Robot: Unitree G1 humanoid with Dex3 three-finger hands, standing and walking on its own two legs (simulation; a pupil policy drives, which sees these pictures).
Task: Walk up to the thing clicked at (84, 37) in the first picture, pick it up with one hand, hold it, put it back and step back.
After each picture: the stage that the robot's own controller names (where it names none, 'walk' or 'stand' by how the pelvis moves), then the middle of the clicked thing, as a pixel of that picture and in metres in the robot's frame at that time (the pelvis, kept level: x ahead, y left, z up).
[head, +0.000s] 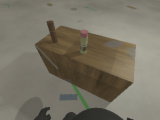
stand; (83, 43) +0.71 +0.08 +0.00
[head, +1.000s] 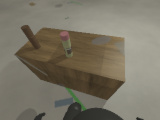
rise first; (67, 45) +0.60 +0.24 +0.01
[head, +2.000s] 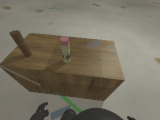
stand; (65, 50) +0.55 +0.22 +0.02
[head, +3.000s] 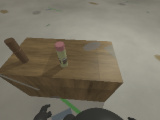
stand; (62, 55) +0.52 +0.24 +0.00
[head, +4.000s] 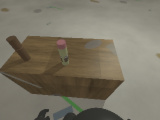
stand; (63, 53) +0.53 +0.24 +0.00
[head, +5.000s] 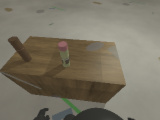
stand; (64, 55) +0.51 +0.22 +0.00
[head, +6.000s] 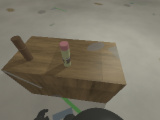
stand; (65, 55) +0.52 +0.22 +0.00
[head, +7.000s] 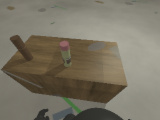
rise first; (66, 55) +0.51 +0.21 +0.00
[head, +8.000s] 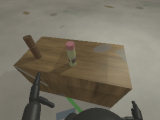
rise first; (71, 54) +0.54 +0.20 +0.00
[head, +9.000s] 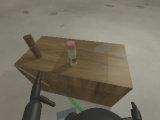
go down; (72, 54) +0.54 +0.20 +0.00
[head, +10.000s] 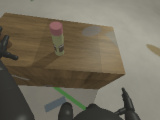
go down; (58, 41) +0.54 +0.18 +0.05
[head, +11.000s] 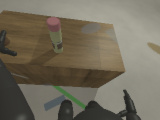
approach; (56, 38) +0.55 +0.20 +0.07
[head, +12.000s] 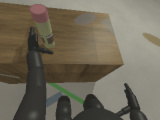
close in; (45, 30) +0.55 +0.21 +0.10
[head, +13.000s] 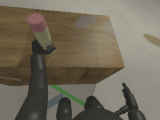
lift; (44, 38) +0.50 +0.22 +0.10
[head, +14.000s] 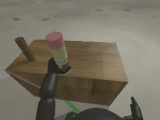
lift; (60, 57) +0.32 +0.17 +0.22
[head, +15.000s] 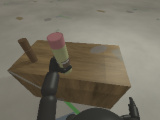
hold; (62, 56) +0.33 +0.17 +0.21
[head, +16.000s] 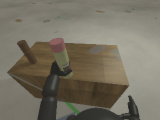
hold; (62, 60) +0.33 +0.17 +0.18
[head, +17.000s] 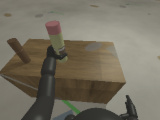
crouch; (58, 44) +0.43 +0.19 +0.21
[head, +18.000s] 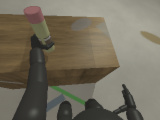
lower; (42, 33) +0.53 +0.21 +0.11
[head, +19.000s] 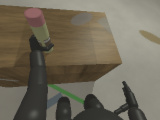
lower; (42, 35) +0.53 +0.21 +0.10
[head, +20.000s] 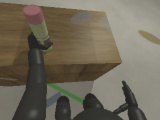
lower; (41, 33) +0.53 +0.21 +0.10
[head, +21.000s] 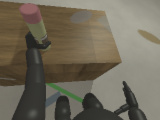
lower; (39, 32) +0.53 +0.22 +0.11
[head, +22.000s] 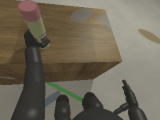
rest; (38, 30) +0.54 +0.22 +0.11
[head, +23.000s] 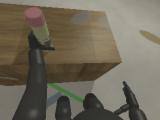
open; (42, 34) +0.53 +0.21 +0.11
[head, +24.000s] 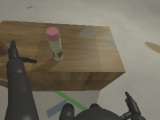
sink last; (56, 46) +0.50 +0.19 +0.07
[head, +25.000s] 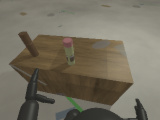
stand; (69, 52) +0.52 +0.20 +0.05
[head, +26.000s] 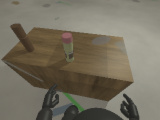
stand; (68, 49) +0.52 +0.20 +0.06
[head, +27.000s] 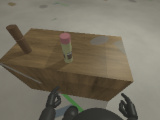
stand; (67, 49) +0.51 +0.20 +0.07
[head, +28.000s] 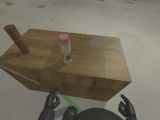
stand; (65, 50) +0.51 +0.19 +0.07
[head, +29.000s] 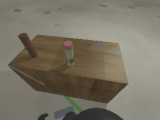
stand; (69, 54) +0.53 +0.19 +0.00
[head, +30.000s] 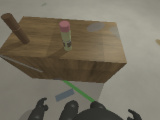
walk; (66, 37) +0.60 +0.20 +0.02
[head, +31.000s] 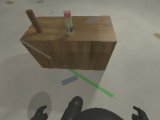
walk; (69, 24) +0.89 +0.29 +0.02
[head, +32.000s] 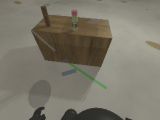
stand; (74, 21) +1.12 +0.26 +0.01
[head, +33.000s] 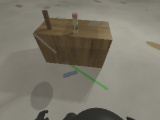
stand; (75, 23) +1.12 +0.23 +0.00
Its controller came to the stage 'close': yes
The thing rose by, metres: 0.22
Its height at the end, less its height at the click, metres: +0.00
